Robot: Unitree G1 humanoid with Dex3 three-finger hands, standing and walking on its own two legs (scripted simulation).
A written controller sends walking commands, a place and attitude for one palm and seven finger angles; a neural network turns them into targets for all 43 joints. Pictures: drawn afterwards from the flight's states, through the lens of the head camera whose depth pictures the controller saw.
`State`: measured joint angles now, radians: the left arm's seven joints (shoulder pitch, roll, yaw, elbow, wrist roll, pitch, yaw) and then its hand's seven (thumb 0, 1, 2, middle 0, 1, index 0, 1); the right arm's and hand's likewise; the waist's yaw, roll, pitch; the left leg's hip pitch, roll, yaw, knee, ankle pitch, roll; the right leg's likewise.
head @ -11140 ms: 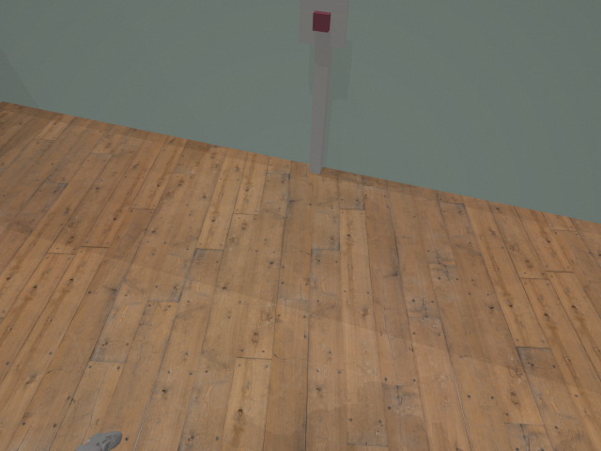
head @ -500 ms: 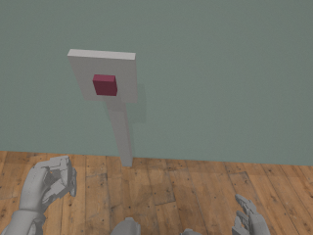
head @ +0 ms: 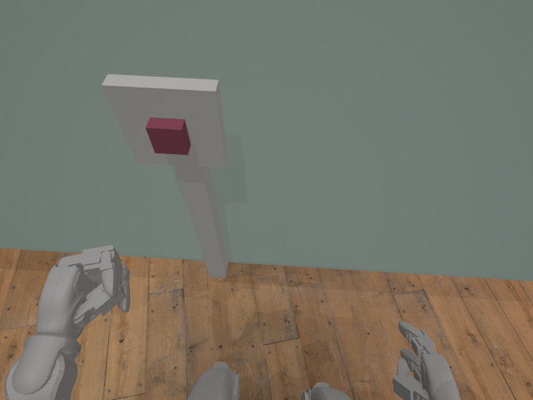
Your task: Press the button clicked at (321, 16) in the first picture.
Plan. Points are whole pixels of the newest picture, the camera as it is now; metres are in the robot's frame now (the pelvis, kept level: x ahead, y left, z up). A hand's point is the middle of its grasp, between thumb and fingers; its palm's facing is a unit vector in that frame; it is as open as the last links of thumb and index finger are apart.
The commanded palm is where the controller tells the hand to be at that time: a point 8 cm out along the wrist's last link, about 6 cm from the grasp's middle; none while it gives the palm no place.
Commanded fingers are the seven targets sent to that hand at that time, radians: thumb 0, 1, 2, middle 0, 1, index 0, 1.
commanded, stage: aim a knuckle at the button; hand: left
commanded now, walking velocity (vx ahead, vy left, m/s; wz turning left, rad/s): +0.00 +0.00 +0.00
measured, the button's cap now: (169, 135) +0.53 +0.20 +0.07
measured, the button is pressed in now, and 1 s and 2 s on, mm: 0 0 0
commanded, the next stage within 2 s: press the button with the knuckle in 1.70 s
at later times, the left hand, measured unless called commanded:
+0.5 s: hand (153, 238) +0.33 +0.19 +0.04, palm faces -0.02 -1.00 -0.03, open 3.1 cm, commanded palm +0.32 +0.25 +0.05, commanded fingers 0.00 0.90 0.90 -1.30 -1.50 -1.30 -1.50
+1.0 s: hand (175, 189) +0.44 +0.18 +0.03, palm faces -0.01 -1.00 -0.02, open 3.1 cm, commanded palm +0.41 +0.23 +0.04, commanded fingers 0.00 0.90 0.90 -1.30 -1.50 -1.30 -1.50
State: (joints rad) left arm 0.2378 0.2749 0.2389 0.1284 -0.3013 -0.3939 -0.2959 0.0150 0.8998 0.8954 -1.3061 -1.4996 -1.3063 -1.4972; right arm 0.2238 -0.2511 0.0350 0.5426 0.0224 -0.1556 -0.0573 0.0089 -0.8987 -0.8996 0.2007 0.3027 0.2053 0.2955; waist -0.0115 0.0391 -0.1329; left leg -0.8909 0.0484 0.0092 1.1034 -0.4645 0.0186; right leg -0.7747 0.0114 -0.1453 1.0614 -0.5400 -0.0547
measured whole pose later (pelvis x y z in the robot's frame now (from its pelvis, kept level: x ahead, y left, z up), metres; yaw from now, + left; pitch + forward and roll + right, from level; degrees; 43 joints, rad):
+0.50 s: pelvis +0.00 +0.00 +0.00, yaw -1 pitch +16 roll -2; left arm -0.10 0.28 0.25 0.42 -0.26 -0.41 -0.28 0.02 0.90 0.90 -1.31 -1.50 -1.31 -1.50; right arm 0.25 -0.27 0.01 0.61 0.02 -0.13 -0.05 0.01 -0.90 -0.90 0.20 0.30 0.20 0.30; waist -0.04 0.03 -0.12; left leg -0.92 0.05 0.04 1.10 -0.46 0.02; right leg -0.83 0.01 -0.12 1.08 -0.54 -0.05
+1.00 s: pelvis +0.00 +0.02 -0.01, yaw -2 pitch +20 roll -3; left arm -0.53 0.32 0.28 0.82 -0.16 -0.45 -0.18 0.02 0.90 0.90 -1.30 -1.50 -1.30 -1.50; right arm 0.29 -0.26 0.02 0.64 0.00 -0.02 -0.02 0.01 -0.90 -0.90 0.20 0.30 0.20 0.30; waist -0.09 0.02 -0.13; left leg -1.03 0.05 0.05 1.15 -0.47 0.04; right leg -0.94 0.01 -0.10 1.11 -0.53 -0.03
